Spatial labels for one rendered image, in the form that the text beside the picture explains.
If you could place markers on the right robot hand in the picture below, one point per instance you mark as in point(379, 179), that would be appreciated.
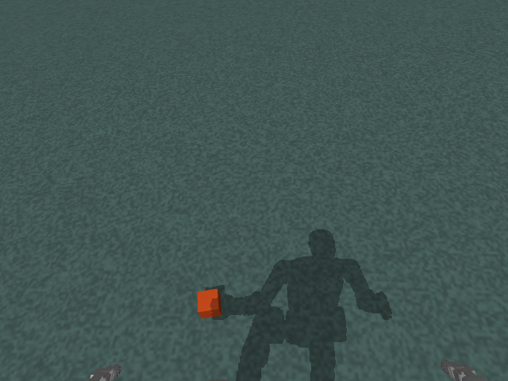
point(460, 372)

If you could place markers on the cube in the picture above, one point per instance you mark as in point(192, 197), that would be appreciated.
point(209, 303)

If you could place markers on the left robot hand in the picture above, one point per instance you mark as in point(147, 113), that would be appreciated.
point(106, 374)

